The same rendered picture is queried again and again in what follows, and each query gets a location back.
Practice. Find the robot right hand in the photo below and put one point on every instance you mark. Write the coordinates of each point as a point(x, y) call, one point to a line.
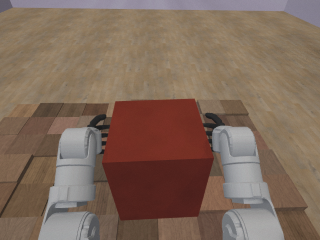
point(218, 122)

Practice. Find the right robot forearm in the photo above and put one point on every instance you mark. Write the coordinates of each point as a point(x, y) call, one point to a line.
point(242, 172)

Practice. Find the right robot upper arm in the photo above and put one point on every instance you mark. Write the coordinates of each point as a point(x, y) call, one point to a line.
point(250, 224)

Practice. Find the left robot upper arm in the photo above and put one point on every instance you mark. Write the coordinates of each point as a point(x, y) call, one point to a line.
point(81, 225)

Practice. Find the carton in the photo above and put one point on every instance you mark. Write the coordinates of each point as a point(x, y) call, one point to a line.
point(157, 159)

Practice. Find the left robot forearm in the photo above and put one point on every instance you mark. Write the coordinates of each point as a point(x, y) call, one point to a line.
point(74, 176)

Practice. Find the robot left hand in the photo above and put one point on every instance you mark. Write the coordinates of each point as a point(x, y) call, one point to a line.
point(93, 124)

